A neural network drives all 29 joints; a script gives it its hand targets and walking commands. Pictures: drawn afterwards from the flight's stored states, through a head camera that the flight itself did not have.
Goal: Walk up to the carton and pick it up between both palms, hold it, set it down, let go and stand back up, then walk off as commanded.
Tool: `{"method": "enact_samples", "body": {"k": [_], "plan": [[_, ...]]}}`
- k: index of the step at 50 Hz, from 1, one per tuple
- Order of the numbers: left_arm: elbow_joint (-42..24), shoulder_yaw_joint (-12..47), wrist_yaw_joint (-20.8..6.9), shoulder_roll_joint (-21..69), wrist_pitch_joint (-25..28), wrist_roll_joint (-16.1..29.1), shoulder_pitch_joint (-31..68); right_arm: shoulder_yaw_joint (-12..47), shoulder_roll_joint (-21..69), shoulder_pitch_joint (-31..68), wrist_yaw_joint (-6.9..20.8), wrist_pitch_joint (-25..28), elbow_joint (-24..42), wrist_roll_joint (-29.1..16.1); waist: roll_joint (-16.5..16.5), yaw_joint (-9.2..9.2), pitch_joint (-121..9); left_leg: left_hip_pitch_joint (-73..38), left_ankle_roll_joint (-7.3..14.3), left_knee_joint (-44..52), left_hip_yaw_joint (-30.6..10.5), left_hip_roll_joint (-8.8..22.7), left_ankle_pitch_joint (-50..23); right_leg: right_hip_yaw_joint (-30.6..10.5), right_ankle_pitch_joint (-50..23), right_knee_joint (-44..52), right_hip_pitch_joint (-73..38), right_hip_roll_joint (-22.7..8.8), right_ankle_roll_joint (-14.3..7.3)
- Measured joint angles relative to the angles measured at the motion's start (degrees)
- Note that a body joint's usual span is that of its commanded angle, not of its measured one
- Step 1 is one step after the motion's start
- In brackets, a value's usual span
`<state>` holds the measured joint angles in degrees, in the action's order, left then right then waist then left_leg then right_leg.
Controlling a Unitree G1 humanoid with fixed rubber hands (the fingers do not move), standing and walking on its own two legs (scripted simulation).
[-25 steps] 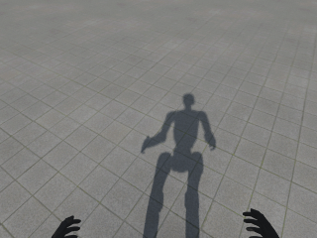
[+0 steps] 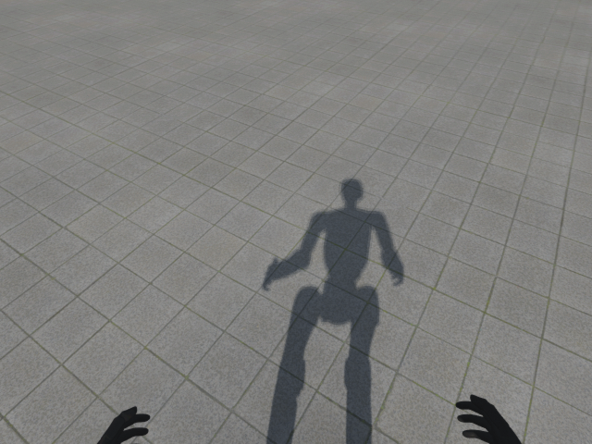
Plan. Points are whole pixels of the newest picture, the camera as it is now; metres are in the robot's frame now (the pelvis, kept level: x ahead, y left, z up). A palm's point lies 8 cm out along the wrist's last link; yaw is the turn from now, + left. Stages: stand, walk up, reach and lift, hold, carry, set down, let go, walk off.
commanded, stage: stand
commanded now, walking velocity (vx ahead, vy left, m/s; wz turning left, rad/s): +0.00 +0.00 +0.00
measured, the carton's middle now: out of the picture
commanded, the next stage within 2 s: walk up in 0.68 s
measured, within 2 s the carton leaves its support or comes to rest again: neither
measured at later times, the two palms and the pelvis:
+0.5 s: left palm out of the picture +0.12 +0.28 -0.09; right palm out of the picture +0.13 -0.26 -0.08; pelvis -0.01 +0.00 +0.00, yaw +0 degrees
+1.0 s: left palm out of the picture +0.11 +0.28 -0.09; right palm out of the picture +0.10 -0.28 -0.09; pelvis -0.02 -0.01 +0.00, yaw -1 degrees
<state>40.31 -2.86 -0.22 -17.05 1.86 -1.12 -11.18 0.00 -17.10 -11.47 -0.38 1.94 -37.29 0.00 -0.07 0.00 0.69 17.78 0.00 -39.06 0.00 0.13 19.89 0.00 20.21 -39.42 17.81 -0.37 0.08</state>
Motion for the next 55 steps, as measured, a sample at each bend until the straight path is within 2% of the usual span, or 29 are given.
{"method": "enact_samples", "body": {"k": [46, 52, 55], "plan": [[2.9, 0.0, -0.4, -0.8, -0.7, 0.0, 0.5, 0.0, -0.5, 0.0, 0.5, -0.1, -2.4, 0.0, 0.0, -0.02, 2.2, 0.3, 0.0, 0.0, 0.0, 0.1, -1.0, 0.0, -1.1, -0.2, 0.5, 0.1, -0.2], [3.0, -0.6, -0.6, -3.3, -2.8, 0.0, 1.0, 0.0, -0.8, 0.0, 0.6, -1.3, -2.4, 0.0, -0.1, -0.05, 4.0, 1.7, 0.1, 0.1, -0.4, 2.8, -2.2, 0.1, 5.4, -18.1, 7.3, 4.4, -0.3], [2.9, -0.8, -1.3, -3.6, -3.4, 0.0, 1.0, 0.0, -1.8, 0.4, 0.4, -1.4, -2.4, 0.0, -0.2, 0.02, 4.6, 2.7, 0.1, 0.2, -0.5, 3.2, -3.1, 0.0, 5.5, -19.7, 7.5, 4.0, -0.3]]}}
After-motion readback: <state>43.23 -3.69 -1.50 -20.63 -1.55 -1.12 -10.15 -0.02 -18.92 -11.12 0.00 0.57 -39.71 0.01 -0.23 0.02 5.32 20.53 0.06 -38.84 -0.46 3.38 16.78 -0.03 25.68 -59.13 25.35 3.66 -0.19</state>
